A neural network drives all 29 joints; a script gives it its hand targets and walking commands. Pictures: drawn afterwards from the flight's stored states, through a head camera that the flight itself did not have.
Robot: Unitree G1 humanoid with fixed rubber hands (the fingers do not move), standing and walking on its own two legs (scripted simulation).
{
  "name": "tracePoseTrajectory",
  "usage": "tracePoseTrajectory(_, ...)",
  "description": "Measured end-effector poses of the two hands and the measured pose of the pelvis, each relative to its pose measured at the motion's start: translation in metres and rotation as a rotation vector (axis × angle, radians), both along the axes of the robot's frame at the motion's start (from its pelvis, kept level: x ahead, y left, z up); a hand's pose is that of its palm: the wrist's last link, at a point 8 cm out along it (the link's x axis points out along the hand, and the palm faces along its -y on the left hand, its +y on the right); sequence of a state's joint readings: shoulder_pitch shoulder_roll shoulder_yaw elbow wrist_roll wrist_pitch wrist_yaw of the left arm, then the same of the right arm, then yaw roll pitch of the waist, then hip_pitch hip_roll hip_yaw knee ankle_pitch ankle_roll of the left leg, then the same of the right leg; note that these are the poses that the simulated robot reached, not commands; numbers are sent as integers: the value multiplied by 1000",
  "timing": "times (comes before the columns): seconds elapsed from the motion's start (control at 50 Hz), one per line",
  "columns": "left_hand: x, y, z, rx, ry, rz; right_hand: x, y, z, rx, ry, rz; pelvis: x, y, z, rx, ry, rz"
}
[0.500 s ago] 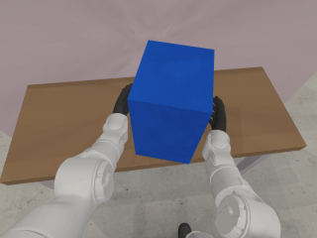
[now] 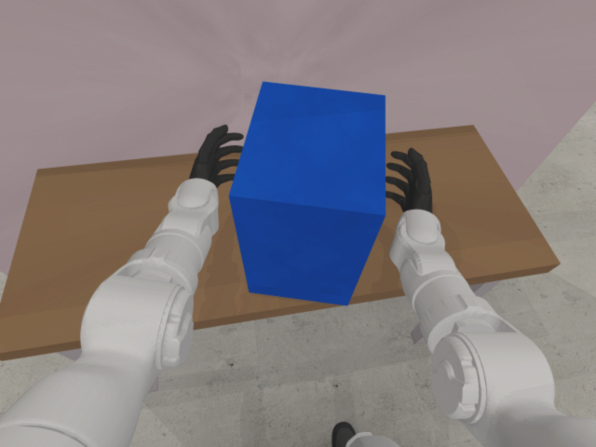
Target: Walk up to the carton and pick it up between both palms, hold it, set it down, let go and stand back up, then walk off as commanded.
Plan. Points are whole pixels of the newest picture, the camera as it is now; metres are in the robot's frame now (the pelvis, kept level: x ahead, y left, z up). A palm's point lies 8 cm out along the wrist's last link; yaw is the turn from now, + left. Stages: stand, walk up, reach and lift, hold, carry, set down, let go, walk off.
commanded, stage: set down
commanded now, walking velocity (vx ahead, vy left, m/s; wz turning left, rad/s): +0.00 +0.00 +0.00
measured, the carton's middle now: (309, 205) +0.44 -0.04 +0.01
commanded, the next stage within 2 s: none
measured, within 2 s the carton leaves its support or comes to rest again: neither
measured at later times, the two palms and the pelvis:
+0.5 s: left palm (182, 248) +0.38 +0.14 +0.02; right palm (417, 260) +0.33 -0.18 +0.02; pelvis -0.02 -0.01 +0.00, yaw +1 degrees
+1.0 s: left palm (155, 305) +0.31 +0.17 +0.01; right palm (430, 301) +0.27 -0.17 +0.02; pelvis -0.04 -0.03 +0.00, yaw +1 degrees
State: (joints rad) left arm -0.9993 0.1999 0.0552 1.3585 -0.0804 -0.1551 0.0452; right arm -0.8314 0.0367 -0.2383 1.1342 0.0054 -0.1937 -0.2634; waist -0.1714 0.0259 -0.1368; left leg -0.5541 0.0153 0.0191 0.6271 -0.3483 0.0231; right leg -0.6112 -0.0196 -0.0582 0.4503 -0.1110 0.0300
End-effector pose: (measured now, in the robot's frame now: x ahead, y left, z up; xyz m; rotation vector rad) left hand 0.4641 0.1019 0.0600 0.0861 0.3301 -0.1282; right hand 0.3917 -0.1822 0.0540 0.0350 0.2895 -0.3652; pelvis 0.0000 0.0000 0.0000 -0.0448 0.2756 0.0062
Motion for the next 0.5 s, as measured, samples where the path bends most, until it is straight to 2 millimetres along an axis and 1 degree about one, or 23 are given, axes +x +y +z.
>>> tracePoseTrajectory(0.06,-2,3,5,-15,5,-2,-2,-2,5,0,-15,-12,0,1,0,-2,-12,-1)
tracePoseTrajectory(0.1,-7,5,4,-20,14,-7,-5,0,5,-1,-23,-10,0,1,0,-2,-26,-1)
tracePoseTrajectory(0.18,-19,9,-5,-21,49,-2,-12,3,0,11,-21,-13,-2,1,0,-3,-50,-2)
tracePoseTrajectory(0.28,-37,15,-19,-29,72,24,-22,7,-12,28,-24,-4,-7,-2,0,-1,-59,-3)
tracePoseTrajectory(0.38,-55,24,-32,-34,74,49,-38,9,-25,30,-15,4,-14,-7,0,2,-68,0)
tracePoseTrajectory(0.5,-80,39,-44,-45,77,68,-64,6,-34,25,-6,-9,-22,-13,0,7,-87,11)
